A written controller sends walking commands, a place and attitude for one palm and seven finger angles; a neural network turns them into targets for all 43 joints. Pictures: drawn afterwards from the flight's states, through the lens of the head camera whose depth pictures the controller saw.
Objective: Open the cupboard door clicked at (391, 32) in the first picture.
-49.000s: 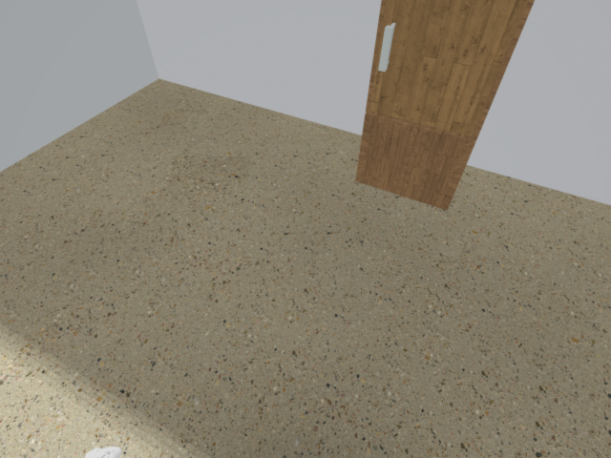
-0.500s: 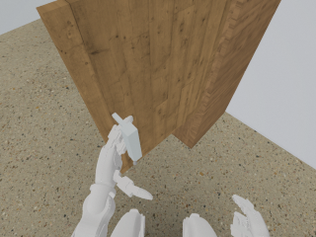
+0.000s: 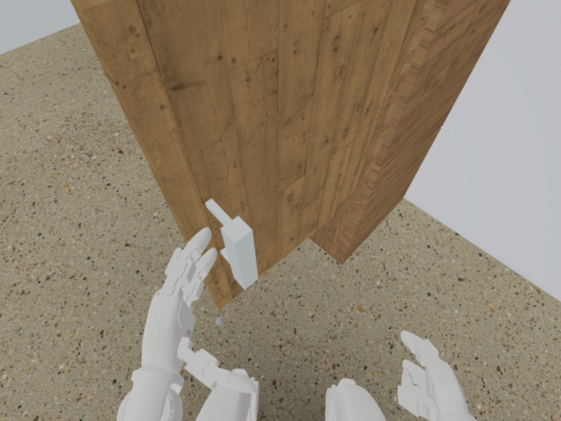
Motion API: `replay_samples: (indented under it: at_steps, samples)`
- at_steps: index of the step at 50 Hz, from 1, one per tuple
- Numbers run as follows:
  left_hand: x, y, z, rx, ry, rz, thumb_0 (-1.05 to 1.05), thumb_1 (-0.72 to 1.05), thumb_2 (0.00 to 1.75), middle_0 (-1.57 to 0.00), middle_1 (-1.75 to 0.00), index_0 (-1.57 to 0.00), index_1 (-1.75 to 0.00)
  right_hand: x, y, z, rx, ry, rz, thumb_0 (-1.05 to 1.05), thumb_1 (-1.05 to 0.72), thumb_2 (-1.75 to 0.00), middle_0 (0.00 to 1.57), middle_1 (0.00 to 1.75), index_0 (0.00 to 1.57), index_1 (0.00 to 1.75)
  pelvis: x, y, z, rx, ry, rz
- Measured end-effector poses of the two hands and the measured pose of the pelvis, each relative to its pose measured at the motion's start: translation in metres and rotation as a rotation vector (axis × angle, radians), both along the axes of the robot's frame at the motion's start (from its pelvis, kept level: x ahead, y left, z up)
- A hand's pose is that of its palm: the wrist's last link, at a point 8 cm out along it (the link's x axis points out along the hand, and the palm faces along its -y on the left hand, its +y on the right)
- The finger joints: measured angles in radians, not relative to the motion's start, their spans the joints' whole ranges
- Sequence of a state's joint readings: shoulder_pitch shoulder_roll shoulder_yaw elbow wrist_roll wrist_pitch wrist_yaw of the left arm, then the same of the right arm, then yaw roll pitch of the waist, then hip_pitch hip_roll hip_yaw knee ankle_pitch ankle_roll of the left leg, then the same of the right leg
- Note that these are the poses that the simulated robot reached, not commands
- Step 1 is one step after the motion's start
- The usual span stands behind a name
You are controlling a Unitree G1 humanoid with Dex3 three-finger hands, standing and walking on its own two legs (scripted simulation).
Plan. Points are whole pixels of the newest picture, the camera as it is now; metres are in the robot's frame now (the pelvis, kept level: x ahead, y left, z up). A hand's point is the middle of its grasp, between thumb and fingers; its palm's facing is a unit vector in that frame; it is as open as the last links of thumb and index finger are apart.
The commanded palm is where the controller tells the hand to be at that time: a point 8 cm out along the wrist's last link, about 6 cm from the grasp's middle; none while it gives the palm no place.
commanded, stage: slide the hand sideways off the handle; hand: left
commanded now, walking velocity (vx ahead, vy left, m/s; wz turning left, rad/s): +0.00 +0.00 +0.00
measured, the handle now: (231, 245) +0.34 +0.10 +0.04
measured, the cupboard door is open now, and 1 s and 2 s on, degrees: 85 85 85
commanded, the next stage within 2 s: draw the hand back to the body in 0.44 s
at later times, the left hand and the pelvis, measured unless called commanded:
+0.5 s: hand (188, 351) +0.20 +0.13 +0.04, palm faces +0.01 -1.00 -0.03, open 16.3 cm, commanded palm +0.18 +0.18 +0.04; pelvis +0.00 -0.02 -0.01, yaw +0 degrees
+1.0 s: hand (132, 343) +0.19 +0.16 +0.12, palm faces +0.02 -1.00 -0.08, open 16.3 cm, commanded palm +0.16 +0.22 +0.14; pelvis +0.02 -0.02 +0.04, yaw +1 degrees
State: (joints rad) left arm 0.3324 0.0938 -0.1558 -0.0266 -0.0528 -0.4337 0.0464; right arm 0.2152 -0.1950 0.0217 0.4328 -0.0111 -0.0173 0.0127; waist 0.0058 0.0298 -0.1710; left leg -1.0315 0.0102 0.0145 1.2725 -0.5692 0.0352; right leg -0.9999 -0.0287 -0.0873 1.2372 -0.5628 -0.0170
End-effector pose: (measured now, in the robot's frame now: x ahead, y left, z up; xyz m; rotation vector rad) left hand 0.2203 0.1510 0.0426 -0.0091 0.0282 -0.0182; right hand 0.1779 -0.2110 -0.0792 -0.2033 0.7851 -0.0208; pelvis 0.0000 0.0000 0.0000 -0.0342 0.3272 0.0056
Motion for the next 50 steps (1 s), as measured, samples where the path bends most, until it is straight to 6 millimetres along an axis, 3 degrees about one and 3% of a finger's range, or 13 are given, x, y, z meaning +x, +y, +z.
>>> replay_samples:
  at_steps: [11, 30, 36, 50]
  samples:
    - [-0.024, 0.017, -0.001, 0.021, 0.015, 0.020, -0.01, -0.50, 0.30, -0.15, -0.30, -0.15, -0.30, 0.013, -0.016, 0.000, -0.036, -0.040, -0.006, 0.01, -0.90, -0.90, 0.20, 0.30, 0.20, 0.30, 0.005, -0.008, -0.007, -0.002, 0.014, 0.007]
    - [-0.037, 0.029, 0.001, 0.036, 0.021, 0.012, -0.01, -0.50, 0.30, -0.15, -0.30, -0.15, -0.30, 0.012, -0.030, -0.006, -0.042, -0.061, -0.046, 0.01, -0.90, -0.90, 0.20, 0.30, 0.20, 0.30, 0.003, -0.020, -0.013, -0.003, 0.014, 0.009]
    - [-0.035, 0.036, 0.030, 0.073, 0.002, 0.010, -0.01, -0.50, 0.30, -0.15, -0.30, -0.15, -0.30, 0.007, -0.031, 0.004, -0.024, -0.053, -0.078, 0.01, -0.90, -0.90, 0.20, 0.30, 0.20, 0.30, 0.003, -0.022, -0.002, -0.002, -0.023, 0.009]
    - [-0.048, 0.063, 0.086, 0.086, 0.000, 0.035, -0.01, -0.50, 0.30, -0.15, -0.30, -0.15, -0.30, 0.007, -0.035, 0.056, -0.036, -0.121, -0.103, 0.01, -0.90, -0.90, 0.21, 0.30, 0.20, 0.30, 0.015, -0.018, 0.039, -0.003, -0.116, 0.019]
